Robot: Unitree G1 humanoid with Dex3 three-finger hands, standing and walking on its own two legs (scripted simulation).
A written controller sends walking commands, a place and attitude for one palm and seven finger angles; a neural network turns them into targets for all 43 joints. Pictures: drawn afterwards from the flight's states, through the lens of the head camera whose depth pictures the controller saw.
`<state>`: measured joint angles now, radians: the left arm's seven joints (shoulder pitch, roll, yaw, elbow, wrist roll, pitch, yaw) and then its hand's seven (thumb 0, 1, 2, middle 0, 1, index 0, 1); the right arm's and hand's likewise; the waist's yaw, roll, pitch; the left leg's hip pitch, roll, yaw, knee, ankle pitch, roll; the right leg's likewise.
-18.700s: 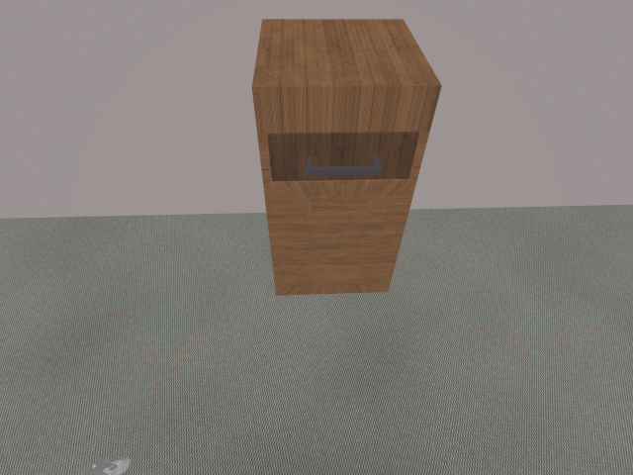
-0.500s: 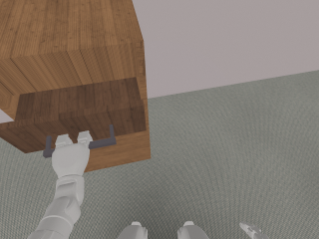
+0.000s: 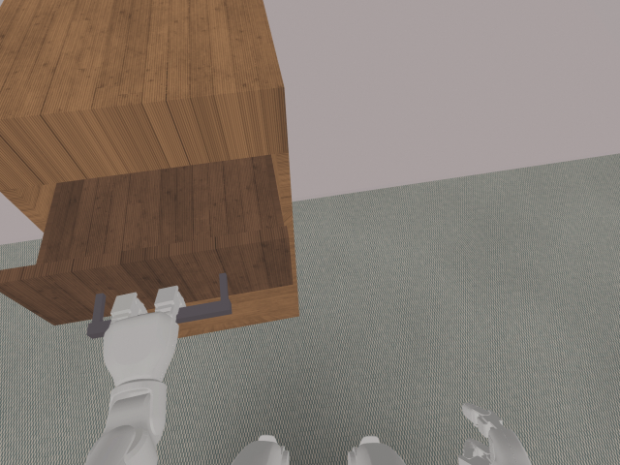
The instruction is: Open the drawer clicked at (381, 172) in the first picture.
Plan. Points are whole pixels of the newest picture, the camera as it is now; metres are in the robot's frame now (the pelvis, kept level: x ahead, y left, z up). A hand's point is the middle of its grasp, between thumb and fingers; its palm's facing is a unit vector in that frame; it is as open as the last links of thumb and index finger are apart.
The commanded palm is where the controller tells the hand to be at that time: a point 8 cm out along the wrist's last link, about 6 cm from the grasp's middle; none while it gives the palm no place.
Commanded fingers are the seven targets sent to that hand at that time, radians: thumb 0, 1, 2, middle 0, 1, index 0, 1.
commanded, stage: pull the drawer open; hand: left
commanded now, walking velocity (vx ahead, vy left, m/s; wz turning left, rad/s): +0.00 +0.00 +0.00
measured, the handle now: (162, 305) +0.34 +0.24 -0.05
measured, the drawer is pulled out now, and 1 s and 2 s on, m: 0.16 0.28 0.30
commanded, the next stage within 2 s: open the thumb to release the handle in 1.30 s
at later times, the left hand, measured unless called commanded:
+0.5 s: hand (157, 401) +0.21 +0.22 -0.07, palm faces -0.06 -0.09 -0.99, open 5.4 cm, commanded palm +0.17 +0.21 -0.02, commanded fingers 0.00 0.90 0.90 -0.40 -1.35 -0.40 -1.35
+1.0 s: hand (154, 452) +0.15 +0.20 -0.07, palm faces -0.09 -0.11 -0.99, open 5.5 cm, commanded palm +0.11 +0.21 -0.02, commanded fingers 0.00 0.90 0.90 -0.40 -1.35 -0.40 -1.35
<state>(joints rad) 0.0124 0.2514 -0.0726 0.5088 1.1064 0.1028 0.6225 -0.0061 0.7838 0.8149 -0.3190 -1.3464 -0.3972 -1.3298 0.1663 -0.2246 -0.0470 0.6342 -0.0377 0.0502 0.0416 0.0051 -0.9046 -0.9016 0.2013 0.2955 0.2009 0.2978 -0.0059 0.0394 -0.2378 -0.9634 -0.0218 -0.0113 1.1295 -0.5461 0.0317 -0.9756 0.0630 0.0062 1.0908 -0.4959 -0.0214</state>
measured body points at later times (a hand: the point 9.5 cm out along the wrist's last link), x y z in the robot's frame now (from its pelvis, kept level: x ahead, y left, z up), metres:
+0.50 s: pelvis +0.00 -0.01 +0.00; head +0.07 -0.02 +0.44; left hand +0.21 +0.22 -0.01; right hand +0.20 -0.23 -0.11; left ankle -0.01 +0.10 -0.65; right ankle +0.01 -0.11 -0.65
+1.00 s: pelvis -0.01 -0.02 -0.02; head +0.06 -0.04 +0.43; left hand +0.15 +0.21 -0.01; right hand +0.21 -0.23 -0.11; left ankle -0.01 +0.10 -0.65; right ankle +0.01 -0.11 -0.65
